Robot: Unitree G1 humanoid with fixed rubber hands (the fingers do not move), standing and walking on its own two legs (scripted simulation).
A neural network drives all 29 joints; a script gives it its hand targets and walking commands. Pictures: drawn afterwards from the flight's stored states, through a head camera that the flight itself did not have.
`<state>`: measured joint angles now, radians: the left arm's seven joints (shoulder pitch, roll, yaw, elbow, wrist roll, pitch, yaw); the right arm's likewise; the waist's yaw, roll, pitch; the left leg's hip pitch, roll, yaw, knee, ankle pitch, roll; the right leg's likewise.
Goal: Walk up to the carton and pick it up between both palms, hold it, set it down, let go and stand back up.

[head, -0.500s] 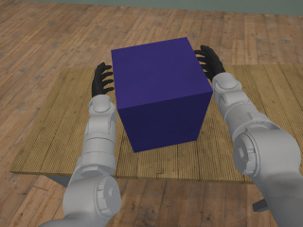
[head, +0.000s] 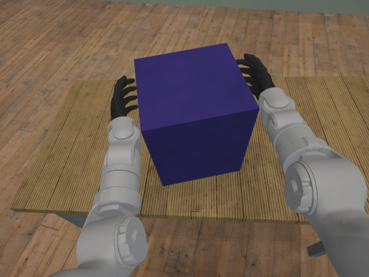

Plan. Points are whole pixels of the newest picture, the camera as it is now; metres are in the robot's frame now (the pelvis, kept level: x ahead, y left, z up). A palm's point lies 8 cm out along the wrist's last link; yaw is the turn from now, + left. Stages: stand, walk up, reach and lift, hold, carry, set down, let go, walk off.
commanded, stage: set down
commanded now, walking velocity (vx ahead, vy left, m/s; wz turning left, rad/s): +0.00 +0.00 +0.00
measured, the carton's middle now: (192, 120) +0.47 +0.08 +0.04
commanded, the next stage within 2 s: none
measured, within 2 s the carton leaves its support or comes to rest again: neither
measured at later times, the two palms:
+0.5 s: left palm (122, 124) +0.39 +0.22 +0.10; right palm (261, 91) +0.50 -0.07 +0.12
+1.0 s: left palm (117, 149) +0.34 +0.22 +0.08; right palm (281, 100) +0.47 -0.11 +0.13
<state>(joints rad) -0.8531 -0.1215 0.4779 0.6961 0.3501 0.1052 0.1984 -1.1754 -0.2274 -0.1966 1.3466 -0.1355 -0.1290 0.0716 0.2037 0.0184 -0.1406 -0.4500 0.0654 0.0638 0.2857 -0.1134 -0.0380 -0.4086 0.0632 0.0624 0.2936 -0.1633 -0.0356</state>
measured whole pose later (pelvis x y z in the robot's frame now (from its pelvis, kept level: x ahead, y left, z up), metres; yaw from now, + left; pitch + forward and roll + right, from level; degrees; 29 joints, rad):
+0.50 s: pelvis +0.00 +0.00 +0.00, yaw +0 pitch +16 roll +0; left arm -0.81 -0.13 0.48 0.70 0.35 0.08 0.20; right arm -1.17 -0.22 -0.20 1.35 -0.04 -0.11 0.09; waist 0.20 0.02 -0.14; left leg -0.46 0.07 0.06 0.30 -0.11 -0.04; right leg -0.41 0.06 0.06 0.30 -0.16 -0.04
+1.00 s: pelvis -0.02 +0.00 +0.00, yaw +0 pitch +14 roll +0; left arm -0.68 -0.14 0.39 0.62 0.19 0.19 0.25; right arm -1.10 -0.32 -0.09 1.29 0.21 -0.03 0.14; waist 0.20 0.02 -0.14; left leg -0.47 0.07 0.06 0.34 -0.11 -0.04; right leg -0.42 0.07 0.06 0.33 -0.15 -0.04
